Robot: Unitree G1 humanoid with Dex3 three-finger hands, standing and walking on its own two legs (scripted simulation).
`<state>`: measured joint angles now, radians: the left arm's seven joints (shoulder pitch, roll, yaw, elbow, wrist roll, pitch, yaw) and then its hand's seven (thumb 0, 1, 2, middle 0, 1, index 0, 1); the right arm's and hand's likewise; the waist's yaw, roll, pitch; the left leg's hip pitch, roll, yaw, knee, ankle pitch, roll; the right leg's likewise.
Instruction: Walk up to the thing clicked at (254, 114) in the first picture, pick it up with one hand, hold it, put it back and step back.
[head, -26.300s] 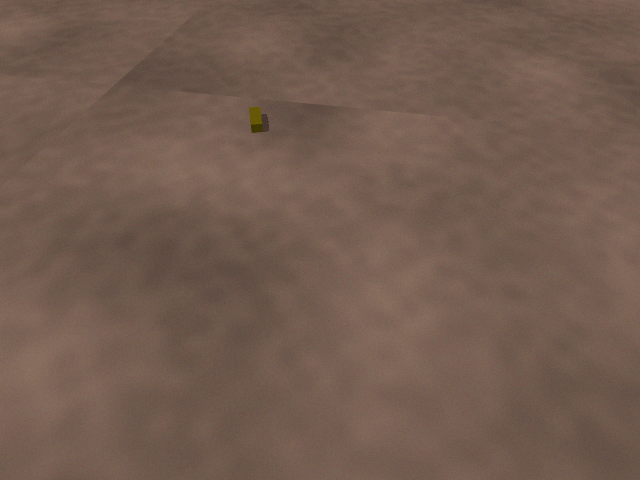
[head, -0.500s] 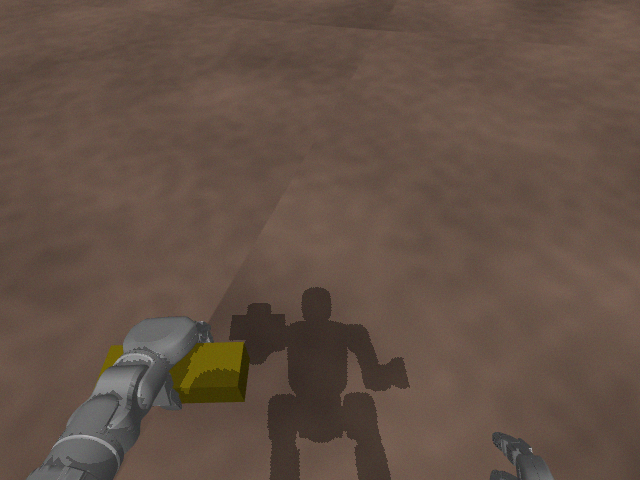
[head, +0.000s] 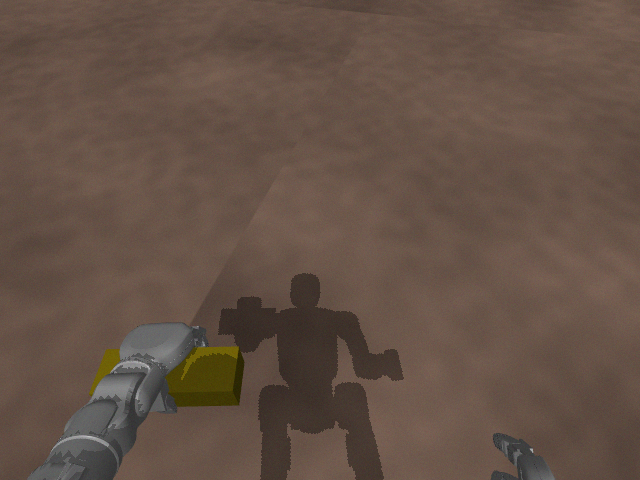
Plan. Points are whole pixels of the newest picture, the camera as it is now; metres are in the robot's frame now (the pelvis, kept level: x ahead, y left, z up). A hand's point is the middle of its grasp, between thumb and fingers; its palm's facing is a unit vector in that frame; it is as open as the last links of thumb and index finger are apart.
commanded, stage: crouch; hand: left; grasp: from above
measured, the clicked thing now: (172, 377) +0.30 +0.23 -0.09
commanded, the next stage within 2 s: lower in 1.72 s
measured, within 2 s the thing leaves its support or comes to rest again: neither
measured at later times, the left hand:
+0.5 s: hand (202, 388) +0.35 +0.24 -0.29, palm faces -0.43 +0.05 -0.90, open 9.6 cm
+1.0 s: hand (218, 404) +0.39 +0.26 -0.50, palm faces -0.46 +0.01 -0.89, open 9.6 cm
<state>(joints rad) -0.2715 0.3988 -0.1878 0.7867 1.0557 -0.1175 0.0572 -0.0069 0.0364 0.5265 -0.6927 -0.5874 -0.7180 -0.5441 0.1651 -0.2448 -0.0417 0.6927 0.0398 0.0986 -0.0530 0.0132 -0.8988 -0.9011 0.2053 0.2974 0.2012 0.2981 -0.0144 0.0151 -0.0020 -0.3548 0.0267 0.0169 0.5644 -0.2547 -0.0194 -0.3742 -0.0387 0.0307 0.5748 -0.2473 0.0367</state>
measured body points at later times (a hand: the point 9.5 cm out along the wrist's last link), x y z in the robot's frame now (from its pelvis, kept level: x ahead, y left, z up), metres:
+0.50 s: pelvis -0.04 +0.01 -0.17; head +0.11 +0.02 +0.25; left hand +0.37 +0.23 -0.24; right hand +0.00 -0.28 -0.29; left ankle +0.02 +0.13 -0.73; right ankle +0.03 -0.14 -0.73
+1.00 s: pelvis -0.05 +0.01 -0.33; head +0.18 +0.05 +0.05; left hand +0.41 +0.25 -0.45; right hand +0.02 -0.28 -0.45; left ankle +0.02 +0.13 -0.73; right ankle +0.03 -0.14 -0.73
